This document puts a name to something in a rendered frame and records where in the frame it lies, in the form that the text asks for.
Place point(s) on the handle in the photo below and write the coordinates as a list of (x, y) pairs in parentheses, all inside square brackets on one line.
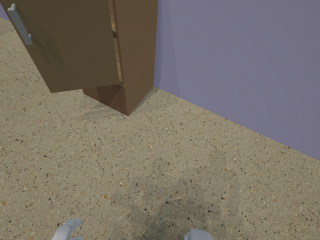
[(18, 23)]

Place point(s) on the robot left hand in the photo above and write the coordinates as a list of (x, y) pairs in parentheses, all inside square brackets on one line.
[(64, 232)]

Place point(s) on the right robot thigh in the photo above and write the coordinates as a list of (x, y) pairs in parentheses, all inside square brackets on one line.
[(197, 234)]

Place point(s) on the cupboard door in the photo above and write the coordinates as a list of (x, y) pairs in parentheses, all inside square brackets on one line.
[(72, 42)]

